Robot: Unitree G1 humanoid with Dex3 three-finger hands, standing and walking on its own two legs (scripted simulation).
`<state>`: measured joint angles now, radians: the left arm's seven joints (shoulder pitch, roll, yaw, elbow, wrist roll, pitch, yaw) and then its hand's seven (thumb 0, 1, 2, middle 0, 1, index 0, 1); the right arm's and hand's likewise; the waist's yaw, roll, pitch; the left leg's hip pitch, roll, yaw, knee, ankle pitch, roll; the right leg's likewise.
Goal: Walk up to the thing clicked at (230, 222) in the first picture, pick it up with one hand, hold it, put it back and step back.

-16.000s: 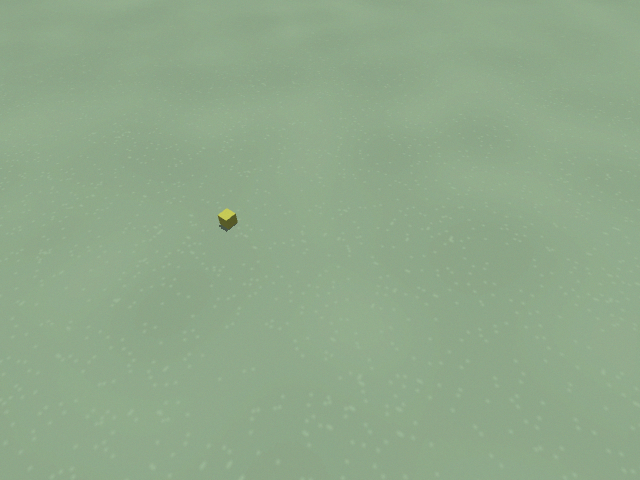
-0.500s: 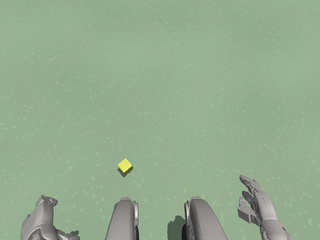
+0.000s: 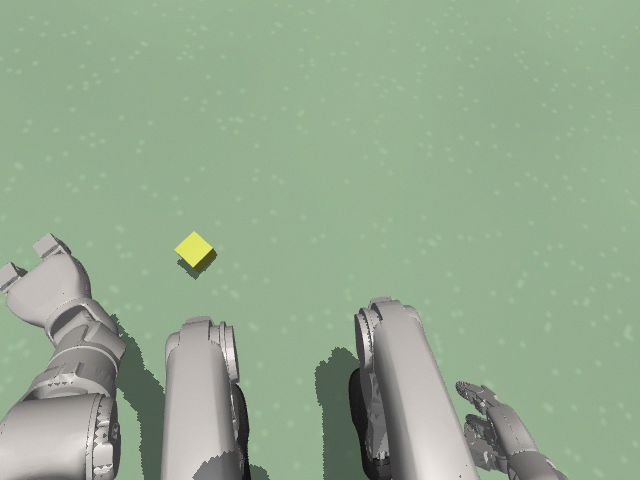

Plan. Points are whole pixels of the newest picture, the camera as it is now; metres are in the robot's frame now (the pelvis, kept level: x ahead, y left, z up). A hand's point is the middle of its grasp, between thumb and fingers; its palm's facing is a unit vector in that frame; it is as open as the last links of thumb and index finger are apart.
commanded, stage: rise first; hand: left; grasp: from above
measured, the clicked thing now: (196, 252) +0.49 +0.20 -0.40
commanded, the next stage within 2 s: approach in 1.26 s
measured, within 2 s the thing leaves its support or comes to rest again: neither
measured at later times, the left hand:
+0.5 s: hand (118, 273) +0.42 +0.29 -0.23, palm faces -0.29 -0.29 -0.91, open 13.5 cm
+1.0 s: hand (135, 264) +0.44 +0.28 -0.26, palm faces -0.29 -0.30 -0.91, open 13.8 cm
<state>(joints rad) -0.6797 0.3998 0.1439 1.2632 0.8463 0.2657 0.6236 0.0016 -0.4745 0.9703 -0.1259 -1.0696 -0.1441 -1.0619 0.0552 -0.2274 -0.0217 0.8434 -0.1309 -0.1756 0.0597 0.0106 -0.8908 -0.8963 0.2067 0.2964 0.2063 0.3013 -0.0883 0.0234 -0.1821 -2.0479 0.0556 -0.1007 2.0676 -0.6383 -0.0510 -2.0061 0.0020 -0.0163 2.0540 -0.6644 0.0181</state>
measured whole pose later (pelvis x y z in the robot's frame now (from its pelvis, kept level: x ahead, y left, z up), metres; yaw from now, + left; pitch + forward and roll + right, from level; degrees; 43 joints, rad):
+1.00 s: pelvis +0.00 +0.01 -0.10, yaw -3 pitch +33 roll -5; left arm -1.04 0.59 0.31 1.67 0.86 0.23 0.62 0.00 -0.51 0.96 -0.12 -1.08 -0.14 -1.07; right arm 0.14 -0.30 0.02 0.91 -0.19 -0.30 0.28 0.01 -0.92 -0.90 0.20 0.30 0.20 0.30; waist -0.22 0.04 -0.04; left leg -2.32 0.04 -0.16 2.39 -0.67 -0.05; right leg -2.26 0.03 -0.03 2.35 -0.67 0.04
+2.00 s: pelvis +0.00 +0.00 -0.10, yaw -8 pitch +32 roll -9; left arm -1.23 0.70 0.30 1.81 0.86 0.29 0.79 0.00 -0.57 0.97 -0.11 -1.06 -0.12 -1.07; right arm 0.18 -0.37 0.15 0.88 -0.26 -0.31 0.42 0.00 -0.92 -0.90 0.20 0.30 0.20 0.30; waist -0.42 0.00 0.14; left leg -2.31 0.06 -0.25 2.44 -0.69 -0.06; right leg -2.25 0.06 -0.11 2.33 -0.65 0.04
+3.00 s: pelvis +0.00 +0.01 -0.11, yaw -10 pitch +27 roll -12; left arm -1.20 0.82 0.22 1.87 0.80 0.20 0.84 0.00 -0.53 1.00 -0.13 -1.05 -0.13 -1.06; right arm 0.13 -0.37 0.27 0.80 -0.28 -0.40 0.44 0.00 -0.92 -0.91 0.20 0.30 0.20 0.30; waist -0.45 -0.10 0.25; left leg -2.30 0.04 -0.30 2.49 -0.70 -0.06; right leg -2.19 0.06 -0.15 2.34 -0.66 0.06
